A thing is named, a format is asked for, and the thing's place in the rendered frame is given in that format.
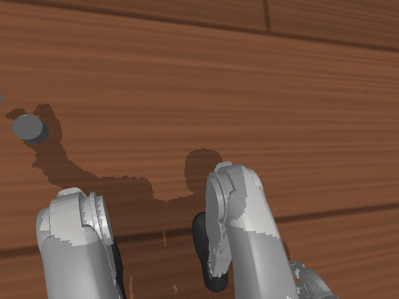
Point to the right robot hand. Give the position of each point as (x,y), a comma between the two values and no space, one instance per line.
(311,286)

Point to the right robot foot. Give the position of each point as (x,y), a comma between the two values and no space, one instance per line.
(201,243)

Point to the tin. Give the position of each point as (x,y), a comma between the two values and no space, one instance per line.
(30,129)

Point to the left robot foot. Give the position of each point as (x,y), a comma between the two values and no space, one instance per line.
(119,270)

